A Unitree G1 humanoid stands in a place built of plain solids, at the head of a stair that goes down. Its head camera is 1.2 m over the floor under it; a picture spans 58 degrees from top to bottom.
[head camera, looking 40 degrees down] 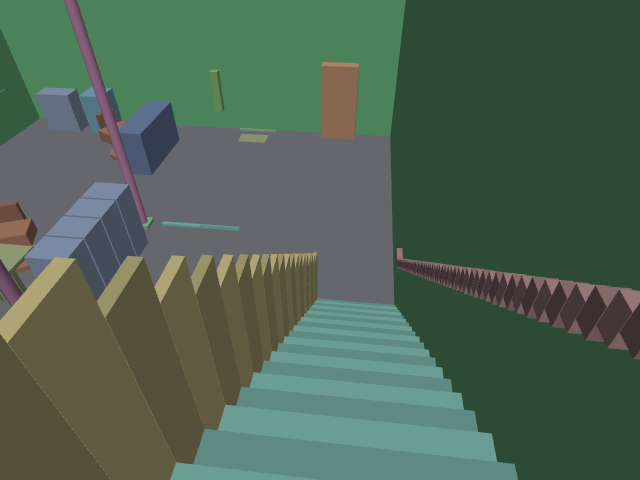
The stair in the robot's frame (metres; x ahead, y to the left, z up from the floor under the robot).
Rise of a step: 0.19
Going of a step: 0.22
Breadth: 1.26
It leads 6 degrees to the right of straight ahead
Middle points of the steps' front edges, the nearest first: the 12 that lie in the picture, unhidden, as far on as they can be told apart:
0.81 -0.14 -0.57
1.03 -0.17 -0.76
1.24 -0.19 -0.95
1.45 -0.21 -1.14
1.67 -0.24 -1.33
1.88 -0.26 -1.53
2.10 -0.29 -1.72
2.31 -0.31 -1.91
2.53 -0.34 -2.10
2.74 -0.36 -2.29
2.96 -0.38 -2.48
3.17 -0.41 -2.67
